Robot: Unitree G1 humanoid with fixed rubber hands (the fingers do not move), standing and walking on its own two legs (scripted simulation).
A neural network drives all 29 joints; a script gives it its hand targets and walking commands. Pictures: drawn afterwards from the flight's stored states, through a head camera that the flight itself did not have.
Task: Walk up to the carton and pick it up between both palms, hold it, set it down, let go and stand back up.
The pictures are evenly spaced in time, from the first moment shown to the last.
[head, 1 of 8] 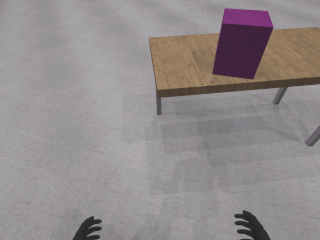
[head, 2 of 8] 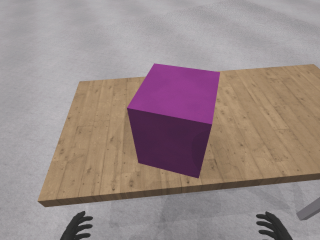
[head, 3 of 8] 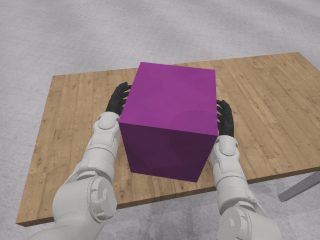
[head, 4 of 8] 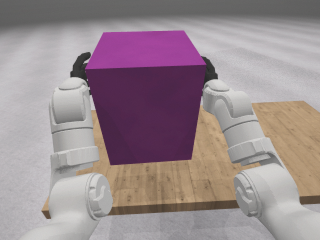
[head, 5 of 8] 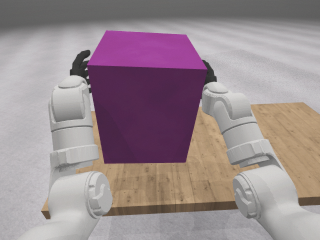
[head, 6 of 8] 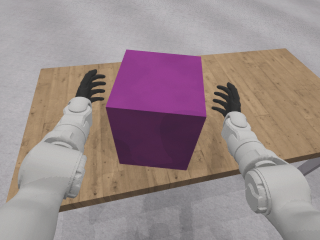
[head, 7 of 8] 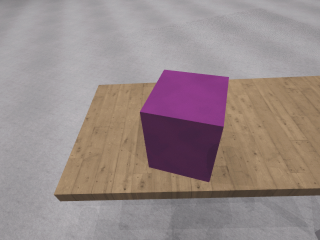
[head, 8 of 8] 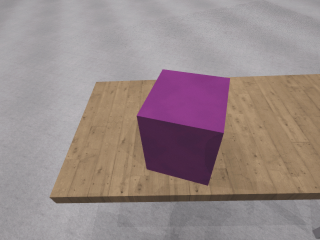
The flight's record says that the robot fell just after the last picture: no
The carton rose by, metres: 0.25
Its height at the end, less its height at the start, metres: +0.00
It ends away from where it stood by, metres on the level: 0.01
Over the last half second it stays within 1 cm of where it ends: yes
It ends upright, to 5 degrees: yes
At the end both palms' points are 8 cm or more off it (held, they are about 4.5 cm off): yes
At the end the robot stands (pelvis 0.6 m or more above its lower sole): yes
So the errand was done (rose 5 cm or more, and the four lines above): yes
